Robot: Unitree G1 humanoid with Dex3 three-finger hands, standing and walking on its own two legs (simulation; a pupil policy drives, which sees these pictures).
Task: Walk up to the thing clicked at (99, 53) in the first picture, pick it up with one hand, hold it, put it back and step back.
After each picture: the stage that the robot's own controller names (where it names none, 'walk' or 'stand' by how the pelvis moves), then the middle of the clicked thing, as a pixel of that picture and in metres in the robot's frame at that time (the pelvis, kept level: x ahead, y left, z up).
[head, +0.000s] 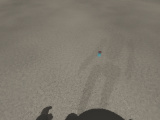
stand; (99, 53) +1.34 -0.24 -0.72
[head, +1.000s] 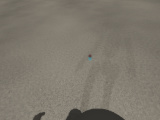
walk; (90, 57) +1.23 +0.08 -0.70
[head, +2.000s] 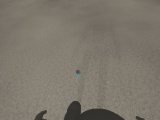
walk; (78, 73) +0.77 +0.23 -0.71
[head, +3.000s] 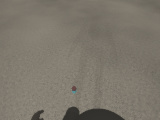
walk; (74, 89) +0.47 +0.19 -0.70
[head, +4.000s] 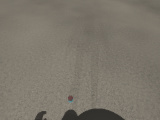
stand; (70, 99) +0.33 +0.18 -0.71
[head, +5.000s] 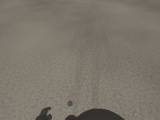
stand; (70, 104) +0.30 +0.21 -0.72
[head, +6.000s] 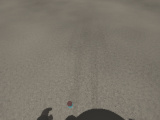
stand; (70, 104) +0.29 +0.22 -0.73
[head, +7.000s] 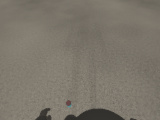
stand; (68, 103) +0.28 +0.24 -0.72
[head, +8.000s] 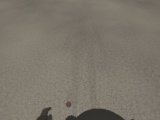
stand; (69, 105) +0.28 +0.24 -0.72
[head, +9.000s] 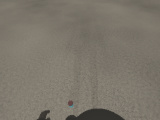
stand; (70, 104) +0.31 +0.21 -0.73
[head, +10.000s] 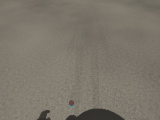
stand; (71, 103) +0.31 +0.20 -0.73
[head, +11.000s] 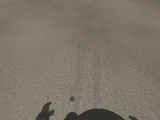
go down; (72, 99) +0.32 +0.19 -0.72
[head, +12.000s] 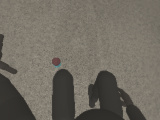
go down; (56, 62) +0.40 +0.23 -0.30
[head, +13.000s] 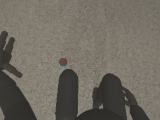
approach; (63, 63) +0.40 +0.22 -0.29
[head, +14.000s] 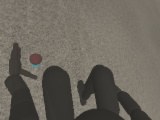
close in; (35, 60) +0.38 +0.26 -0.22
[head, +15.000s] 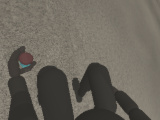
close; (26, 60) +0.39 +0.27 -0.22
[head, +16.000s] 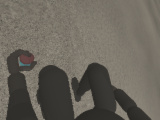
lift; (26, 60) +0.38 +0.27 -0.23
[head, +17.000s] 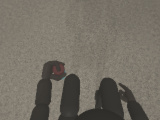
lift; (59, 72) +0.31 +0.22 -0.06
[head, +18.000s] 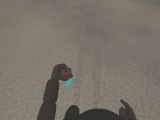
hold; (67, 77) +0.32 +0.16 +0.00
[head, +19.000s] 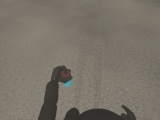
hold; (66, 78) +0.31 +0.17 -0.01
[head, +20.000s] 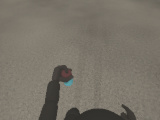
hold; (67, 77) +0.32 +0.16 +0.00
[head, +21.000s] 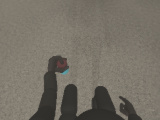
crouch; (63, 67) +0.38 +0.19 -0.08
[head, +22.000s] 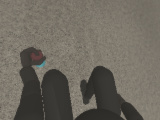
lower; (38, 59) +0.39 +0.25 -0.21
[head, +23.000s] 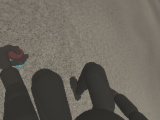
lower; (17, 58) +0.41 +0.29 -0.22
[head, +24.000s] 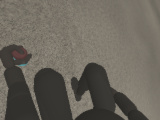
lower; (21, 57) +0.41 +0.28 -0.23
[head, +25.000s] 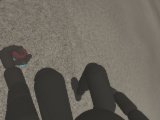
lower; (21, 57) +0.40 +0.29 -0.22
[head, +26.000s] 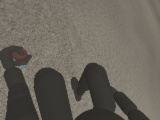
lower; (20, 58) +0.40 +0.29 -0.22
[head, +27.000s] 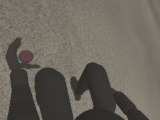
withdraw; (24, 59) +0.39 +0.26 -0.23
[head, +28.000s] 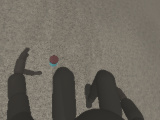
stand; (53, 61) +0.40 +0.24 -0.27
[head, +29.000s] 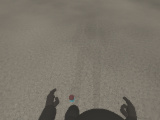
stand; (71, 98) +0.34 +0.17 -0.64
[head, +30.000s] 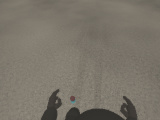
stand; (72, 99) +0.36 +0.18 -0.66
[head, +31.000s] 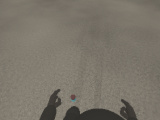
stand; (73, 98) +0.36 +0.18 -0.67
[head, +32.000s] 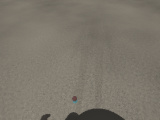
stand; (74, 99) +0.37 +0.18 -0.72
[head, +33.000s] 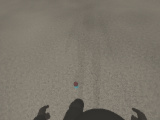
walk; (76, 85) +0.46 +0.20 -0.70
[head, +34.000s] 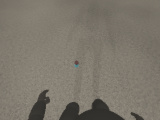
walk; (76, 64) +0.74 +0.18 -0.69
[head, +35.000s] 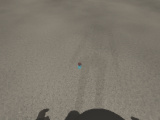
stand; (79, 65) +0.97 +0.18 -0.70
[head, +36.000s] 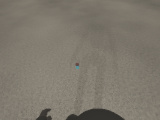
stand; (77, 66) +0.97 +0.21 -0.72
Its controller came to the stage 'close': yes
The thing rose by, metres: 0.70
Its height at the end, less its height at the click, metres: +0.00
